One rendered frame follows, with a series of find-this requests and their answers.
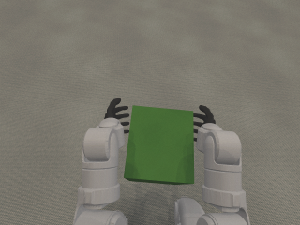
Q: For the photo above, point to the right robot hand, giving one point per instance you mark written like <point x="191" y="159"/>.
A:
<point x="207" y="118"/>

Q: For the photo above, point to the robot right thigh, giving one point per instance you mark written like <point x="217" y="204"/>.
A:
<point x="187" y="211"/>

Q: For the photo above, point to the right robot forearm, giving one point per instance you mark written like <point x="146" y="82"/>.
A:
<point x="222" y="160"/>

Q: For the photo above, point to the left robot hand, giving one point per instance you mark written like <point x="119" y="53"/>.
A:
<point x="112" y="110"/>

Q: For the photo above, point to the robot left upper arm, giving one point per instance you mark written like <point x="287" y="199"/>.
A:
<point x="100" y="217"/>

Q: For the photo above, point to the robot thigh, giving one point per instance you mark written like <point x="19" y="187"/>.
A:
<point x="187" y="211"/>
<point x="125" y="218"/>

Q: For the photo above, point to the left robot forearm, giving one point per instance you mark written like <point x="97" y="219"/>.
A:
<point x="100" y="158"/>

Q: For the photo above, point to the robot left thigh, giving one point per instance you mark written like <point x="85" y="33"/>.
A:
<point x="125" y="218"/>

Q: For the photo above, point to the carton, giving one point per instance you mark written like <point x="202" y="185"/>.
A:
<point x="160" y="147"/>

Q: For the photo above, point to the robot right upper arm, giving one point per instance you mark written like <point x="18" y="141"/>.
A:
<point x="221" y="219"/>

